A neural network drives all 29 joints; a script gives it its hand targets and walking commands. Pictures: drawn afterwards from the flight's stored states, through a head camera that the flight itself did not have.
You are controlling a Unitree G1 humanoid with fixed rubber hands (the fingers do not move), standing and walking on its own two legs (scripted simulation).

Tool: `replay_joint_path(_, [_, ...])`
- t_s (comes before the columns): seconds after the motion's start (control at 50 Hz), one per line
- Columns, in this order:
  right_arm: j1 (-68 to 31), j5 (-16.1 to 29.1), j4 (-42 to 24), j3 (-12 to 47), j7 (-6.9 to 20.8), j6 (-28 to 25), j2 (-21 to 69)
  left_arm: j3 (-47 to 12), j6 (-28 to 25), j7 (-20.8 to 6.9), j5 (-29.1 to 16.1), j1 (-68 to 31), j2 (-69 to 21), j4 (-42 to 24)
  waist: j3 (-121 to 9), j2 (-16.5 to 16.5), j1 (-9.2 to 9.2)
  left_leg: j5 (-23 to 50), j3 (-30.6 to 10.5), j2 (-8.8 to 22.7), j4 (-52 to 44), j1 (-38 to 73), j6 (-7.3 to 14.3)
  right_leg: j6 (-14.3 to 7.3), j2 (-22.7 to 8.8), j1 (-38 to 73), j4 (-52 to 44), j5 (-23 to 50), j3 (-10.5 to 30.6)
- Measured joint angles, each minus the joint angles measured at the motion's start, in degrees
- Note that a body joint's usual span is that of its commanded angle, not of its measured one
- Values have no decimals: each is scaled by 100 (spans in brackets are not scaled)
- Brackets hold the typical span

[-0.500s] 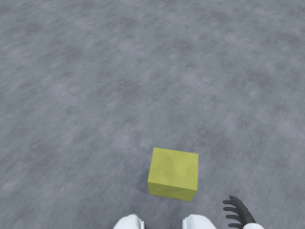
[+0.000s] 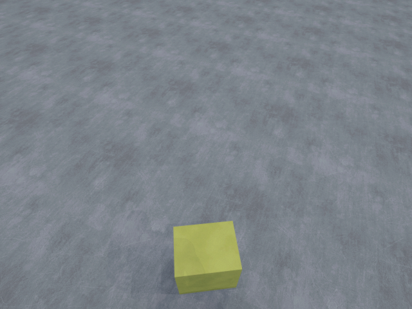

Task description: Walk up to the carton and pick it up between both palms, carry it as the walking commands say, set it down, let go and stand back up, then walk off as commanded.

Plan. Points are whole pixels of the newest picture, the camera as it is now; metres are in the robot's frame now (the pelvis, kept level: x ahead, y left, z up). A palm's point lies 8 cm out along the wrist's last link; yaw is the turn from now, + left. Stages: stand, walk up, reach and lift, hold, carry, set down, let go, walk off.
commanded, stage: walk up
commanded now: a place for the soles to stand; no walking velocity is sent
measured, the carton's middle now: (205, 258) +0.45 +0.02 -0.64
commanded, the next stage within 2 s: stand in 1.78 s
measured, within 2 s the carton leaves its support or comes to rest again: neither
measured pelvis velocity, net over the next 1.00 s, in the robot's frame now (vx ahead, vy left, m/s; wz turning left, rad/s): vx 0.01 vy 0.00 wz -0.12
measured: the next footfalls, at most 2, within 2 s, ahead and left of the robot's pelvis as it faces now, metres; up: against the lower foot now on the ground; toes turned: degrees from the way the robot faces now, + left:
none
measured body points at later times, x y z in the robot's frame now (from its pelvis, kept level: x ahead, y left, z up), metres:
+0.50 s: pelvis +0.00 +0.01 +0.00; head +0.01 +0.01 +0.45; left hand +0.03 +0.26 -0.15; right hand +0.03 -0.25 -0.15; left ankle +0.04 +0.12 -0.73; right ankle -0.02 -0.12 -0.73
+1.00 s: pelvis +0.01 +0.00 +0.00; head +0.03 +0.00 +0.45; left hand +0.09 +0.25 -0.14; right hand +0.01 -0.26 -0.15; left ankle +0.04 +0.12 -0.73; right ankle -0.02 -0.12 -0.73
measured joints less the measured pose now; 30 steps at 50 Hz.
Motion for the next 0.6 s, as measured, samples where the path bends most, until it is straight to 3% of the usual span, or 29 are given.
replay_joint_path(0.16, [-168,14,120,-30,17,-13,36,-29,-38,21,6,34,119,361,-70,36,-21,115,195,-46,-238,14,86,72,-48,-99,-142,129,185])
replay_joint_path(0.32, [-209,0,302,-86,-40,-12,-79,-35,-66,81,-3,293,209,570,-55,82,69,58,324,-41,-200,14,106,106,-51,-188,-24,76,315])
replay_joint_path(0.6, [-308,-3,402,-117,-51,76,-195,-40,-62,79,-22,222,163,511,-126,33,117,-5,502,42,-94,-39,61,59,32,-400,246,-3,501])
